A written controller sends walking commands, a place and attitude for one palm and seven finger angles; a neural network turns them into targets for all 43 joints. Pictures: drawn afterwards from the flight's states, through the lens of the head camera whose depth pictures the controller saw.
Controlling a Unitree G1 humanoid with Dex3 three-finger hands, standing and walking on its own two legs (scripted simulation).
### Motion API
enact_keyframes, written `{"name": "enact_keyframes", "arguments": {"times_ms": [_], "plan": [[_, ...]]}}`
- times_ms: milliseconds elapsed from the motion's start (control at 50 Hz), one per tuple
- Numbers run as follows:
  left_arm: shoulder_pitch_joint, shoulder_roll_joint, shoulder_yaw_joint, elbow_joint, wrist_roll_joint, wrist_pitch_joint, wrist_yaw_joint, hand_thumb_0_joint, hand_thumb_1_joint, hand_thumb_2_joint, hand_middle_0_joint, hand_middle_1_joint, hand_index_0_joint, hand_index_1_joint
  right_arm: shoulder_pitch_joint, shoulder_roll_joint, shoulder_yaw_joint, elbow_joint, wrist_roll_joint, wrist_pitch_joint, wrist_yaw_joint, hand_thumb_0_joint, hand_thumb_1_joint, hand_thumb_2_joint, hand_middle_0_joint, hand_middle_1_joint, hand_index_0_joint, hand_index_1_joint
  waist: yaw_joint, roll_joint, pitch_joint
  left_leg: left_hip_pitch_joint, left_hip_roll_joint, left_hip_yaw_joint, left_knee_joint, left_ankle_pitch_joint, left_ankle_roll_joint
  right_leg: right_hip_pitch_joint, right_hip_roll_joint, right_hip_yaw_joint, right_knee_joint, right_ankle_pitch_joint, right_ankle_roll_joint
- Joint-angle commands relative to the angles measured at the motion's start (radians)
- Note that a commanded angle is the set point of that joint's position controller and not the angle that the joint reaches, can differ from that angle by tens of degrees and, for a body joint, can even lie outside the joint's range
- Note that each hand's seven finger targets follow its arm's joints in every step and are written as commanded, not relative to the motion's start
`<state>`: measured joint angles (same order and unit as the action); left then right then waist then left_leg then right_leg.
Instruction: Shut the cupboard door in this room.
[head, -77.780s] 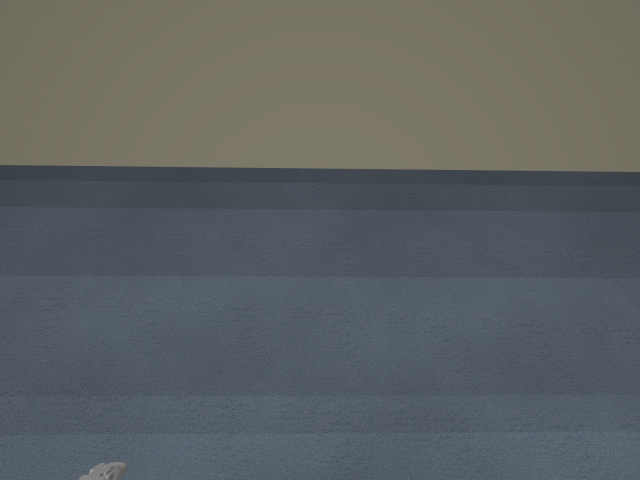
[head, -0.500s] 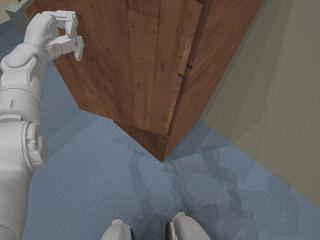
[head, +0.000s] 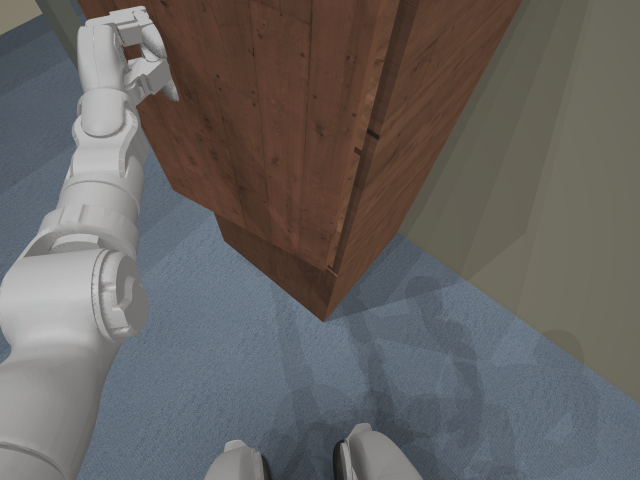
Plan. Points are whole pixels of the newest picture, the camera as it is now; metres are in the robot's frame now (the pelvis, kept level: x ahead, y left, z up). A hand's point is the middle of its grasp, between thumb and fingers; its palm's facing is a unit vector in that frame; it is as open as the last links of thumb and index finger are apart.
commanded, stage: pull the fist back off the door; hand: left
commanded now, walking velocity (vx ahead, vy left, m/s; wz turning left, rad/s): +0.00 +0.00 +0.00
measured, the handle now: (82, 19) +0.64 +0.20 +0.14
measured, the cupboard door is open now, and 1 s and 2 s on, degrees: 10 10 10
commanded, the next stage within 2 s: draw the hand back to the body in 0.64 s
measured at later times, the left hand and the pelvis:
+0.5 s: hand (161, 130) +0.47 +0.11 +0.13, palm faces +0.06 -1.00 -0.02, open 3.1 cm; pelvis +0.01 -0.02 +0.03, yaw +1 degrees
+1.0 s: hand (130, 163) +0.42 +0.13 +0.15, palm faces +0.06 -1.00 -0.02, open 3.1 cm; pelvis -0.01 -0.01 +0.03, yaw -1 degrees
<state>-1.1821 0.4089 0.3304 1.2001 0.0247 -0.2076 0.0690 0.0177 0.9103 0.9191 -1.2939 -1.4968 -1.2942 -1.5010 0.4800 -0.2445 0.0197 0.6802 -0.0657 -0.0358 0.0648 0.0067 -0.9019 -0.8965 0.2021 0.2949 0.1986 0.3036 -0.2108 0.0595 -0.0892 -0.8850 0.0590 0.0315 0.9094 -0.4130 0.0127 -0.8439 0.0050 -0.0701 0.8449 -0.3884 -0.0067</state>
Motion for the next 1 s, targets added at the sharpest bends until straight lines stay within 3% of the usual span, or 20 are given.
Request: {"name": "enact_keyframes", "arguments": {"times_ms": [0,100,160,200,240,260,300,320,340,360,400,420,460,500,540,640,740,820,840,980], "plan": [[-0.555,0.256,0.063,-0.234,-0.02,-0.09,-0.023,0.0,0.9,0.9,-1.3,-1.5,-1.3,-1.5,0.201,-0.197,-0.081,-0.031,0.018,0.017,-0.024,0.0,-0.9,-0.9,0.2,0.3,0.2,0.3,-0.016,0.072,-0.57,0.488,-0.038,-0.071,-0.099,0.454,0.007,0.278,0.047,0.03,-0.115,0.431,-0.004],[-0.363,0.218,0.073,-0.282,-0.032,-0.165,-0.023,0.0,0.9,0.9,-1.3,-1.5,-1.3,-1.5,0.174,-0.166,-0.079,-0.057,0.022,0.007,-0.029,0.0,-0.9,-0.9,0.2,0.3,0.2,0.3,0.036,0.068,-0.544,0.512,-0.044,-0.041,-0.12,0.556,0.008,0.367,0.049,0.031,-0.119,0.549,-0.003],[-0.163,0.175,0.069,-0.269,-0.048,-0.159,-0.043,0.0,0.9,0.9,-1.3,-1.5,-1.3,-1.5,0.154,-0.163,-0.089,-0.072,0.034,0.015,-0.027,0.0,-0.9,-0.9,0.2,0.3,0.2,0.3,0.065,-0.03,-0.496,0.469,-0.046,-0.012,-0.147,0.563,0.014,0.451,0.047,0.033,-0.134,0.621,0.0],[-0.065,0.119,0.039,-0.3,-0.069,-0.138,-0.065,0.0,0.9,0.9,-1.3,-1.5,-1.3,-1.5,0.135,-0.161,-0.092,-0.091,0.046,0.02,-0.025,0.0,-0.9,-0.9,0.2,0.3,0.2,0.3,0.086,-0.016,-0.472,0.475,-0.052,0.005,-0.168,0.576,0.014,0.494,0.043,0.035,-0.149,0.653,-0.001],[-0.011,0.092,0.021,-0.319,-0.09,-0.113,-0.079,0.0,0.9,0.9,-1.3,-1.5,-1.3,-1.5,0.108,-0.16,-0.094,-0.095,0.059,0.028,-0.03,0.0,-0.9,-0.9,0.2,0.3,0.2,0.3,0.084,-0.071,-0.402,0.458,-0.051,0.012,-0.185,0.524,0.016,0.5,0.044,0.032,-0.17,0.641,0.001],[-0.038,0.033,-0.029,-0.355,-0.103,-0.108,-0.085,0.0,0.9,0.9,-1.3,-1.5,-1.3,-1.5,0.092,-0.157,-0.095,-0.098,0.064,0.028,-0.031,0.0,-0.9,-0.9,0.2,0.3,0.2,0.3,0.065,-0.097,-0.373,0.463,-0.053,0.016,-0.195,0.48,0.019,0.488,0.044,0.033,-0.186,0.622,0.007],[-0.084,-0.007,-0.07,-0.419,-0.12,-0.113,-0.082,0.0,0.9,0.9,-1.3,-1.5,-1.3,-1.5,0.065,-0.153,-0.095,-0.099,0.07,0.025,-0.041,0.0,-0.9,-0.9,0.2,0.3,0.2,0.3,0.057,-0.066,-0.349,0.492,-0.056,0.016,-0.205,0.438,0.019,0.476,0.04,0.035,-0.201,0.576,0.005],[-0.122,-0.007,-0.072,-0.46,-0.128,-0.125,-0.075,0.0,0.9,0.9,-1.3,-1.5,-1.3,-1.5,0.05,-0.149,-0.098,-0.089,0.072,0.02,-0.045,0.0,-0.9,-0.9,0.2,0.3,0.2,0.3,0.057,-0.026,-0.354,0.522,-0.057,0.014,-0.201,0.429,0.019,0.46,0.04,0.04,-0.205,0.561,0.005],[-0.096,0.007,-0.057,-0.484,-0.131,-0.135,-0.069,0.0,0.9,0.9,-1.3,-1.5,-1.3,-1.5,0.041,-0.148,-0.098,-0.088,0.071,0.016,-0.048,0.0,-0.9,-0.9,0.2,0.3,0.2,0.3,0.073,-0.023,-0.374,0.532,-0.061,0.012,-0.199,0.43,0.019,0.475,0.038,0.042,-0.202,0.56,0.002],[-0.11,0.008,-0.066,-0.517,-0.13,-0.15,-0.063,0.0,0.9,0.9,-1.3,-1.5,-1.3,-1.5,0.028,-0.147,-0.097,-0.083,0.072,0.012,-0.052,0.0,-0.9,-0.9,0.2,0.3,0.2,0.3,0.067,-0.023,-0.387,0.549,-0.059,0.008,-0.2,0.436,0.019,0.477,0.036,0.043,-0.198,0.565,0.001],[-0.116,-0.028,-0.107,-0.587,-0.129,-0.173,-0.059,0.0,0.9,0.9,-1.3,-1.5,-1.3,-1.5,0.008,-0.139,-0.098,-0.084,0.073,0.0,-0.057,0.0,-0.9,-0.9,0.2,0.3,0.2,0.3,0.069,-0.006,-0.414,0.586,-0.061,0.007,-0.194,0.471,0.021,0.482,0.034,0.043,-0.186,0.592,0.002],[-0.073,-0.003,-0.087,-0.563,-0.122,-0.174,-0.056,0.0,0.9,0.9,-1.3,-1.5,-1.3,-1.5,-0.005,-0.14,-0.096,-0.075,0.074,-0.001,-0.06,0.0,-0.9,-0.9,0.2,0.3,0.2,0.3,0.087,0.0,-0.411,0.583,-0.062,0.002,-0.196,0.456,0.016,0.482,0.031,0.044,-0.185,0.572,0.0],[-0.044,-0.043,-0.122,-0.525,-0.121,-0.161,-0.06,0.0,0.9,0.9,-1.3,-1.5,-1.3,-1.5,-0.035,-0.136,-0.089,-0.075,0.079,-0.005,-0.063,0.0,-0.9,-0.9,0.2,0.3,0.2,0.3,0.082,-0.032,-0.353,0.55,-0.065,0.005,-0.212,0.389,0.015,0.471,0.027,0.042,-0.199,0.527,0.002],[-0.052,-0.017,-0.11,-0.5,-0.12,-0.148,-0.057,0.0,0.9,0.9,-1.3,-1.5,-1.3,-1.5,-0.052,-0.143,-0.085,-0.074,0.083,-0.001,-0.073,0.0,-0.9,-0.9,0.2,0.3,0.2,0.3,0.077,-0.058,-0.313,0.533,-0.066,0.003,-0.224,0.348,0.018,0.468,0.024,0.044,-0.209,0.492,0.003],[-0.038,-0.049,-0.129,-0.508,-0.129,-0.142,-0.06,0.0,0.9,0.9,-1.3,-1.5,-1.3,-1.5,-0.084,-0.135,-0.081,-0.086,0.088,-0.005,-0.077,0.0,-0.9,-0.9,0.2,0.3,0.2,0.3,0.091,-0.037,-0.33,0.546,-0.068,0.001,-0.233,0.329,0.014,0.469,0.021,0.045,-0.212,0.465,0.0],[-0.077,0.001,-0.089,-0.447,-0.134,-0.151,-0.055,0.0,0.9,0.9,-1.3,-1.5,-1.3,-1.5,-0.107,-0.137,-0.068,-0.082,0.087,-0.013,-0.087,0.0,-0.9,-0.9,0.2,0.3,0.2,0.3,0.092,-0.083,-0.306,0.505,-0.072,-0.002,-0.24,0.284,0.013,0.482,0.015,0.057,-0.217,0.434,0.004],[-0.11,-0.01,-0.109,-0.345,-0.13,-0.155,-0.074,0.0,0.9,0.9,-1.3,-1.5,-1.3,-1.5,-0.11,-0.14,-0.06,-0.076,0.088,-0.022,-0.089,0.0,-0.9,-0.9,0.2,0.3,0.2,0.3,0.072,-0.077,-0.251,0.465,-0.071,-0.006,-0.242,0.194,0.011,0.419,0.011,0.062,-0.234,0.325,0.006],[0.013,0.038,-0.051,-0.453,-0.154,-0.168,-0.099,0.0,0.9,0.9,-1.3,-1.5,-1.3,-1.5,-0.115,-0.144,-0.065,-0.113,0.09,-0.029,-0.089,0.0,-0.9,-0.9,0.2,0.3,0.2,0.3,0.133,-0.037,-0.388,0.518,-0.07,-0.006,-0.253,0.274,0.009,0.512,0.017,0.052,-0.208,0.39,-0.007],[0.07,0.054,-0.029,-0.49,-0.162,-0.166,-0.105,0.0,0.9,0.9,-1.3,-1.5,-1.3,-1.5,-0.116,-0.143,-0.068,-0.124,0.091,-0.03,-0.089,0.0,-0.9,-0.9,0.2,0.3,0.2,0.3,0.149,-0.068,-0.411,0.523,-0.069,-0.002,-0.254,0.302,0.011,0.547,0.02,0.052,-0.208,0.424,-0.006],[0.277,0.03,-0.06,-0.779,-0.199,-0.078,-0.131,0.0,0.9,0.9,-1.3,-1.5,-1.3,-1.5,-0.176,-0.136,-0.067,-0.167,0.112,-0.037,-0.103,0.0,-0.9,-0.9,0.2,0.3,0.2,0.3,0.174,-0.073,-0.304,0.559,-0.059,0.01,-0.319,0.284,0.018,0.587,0.025,0.043,-0.272,0.388,0.0]]}}
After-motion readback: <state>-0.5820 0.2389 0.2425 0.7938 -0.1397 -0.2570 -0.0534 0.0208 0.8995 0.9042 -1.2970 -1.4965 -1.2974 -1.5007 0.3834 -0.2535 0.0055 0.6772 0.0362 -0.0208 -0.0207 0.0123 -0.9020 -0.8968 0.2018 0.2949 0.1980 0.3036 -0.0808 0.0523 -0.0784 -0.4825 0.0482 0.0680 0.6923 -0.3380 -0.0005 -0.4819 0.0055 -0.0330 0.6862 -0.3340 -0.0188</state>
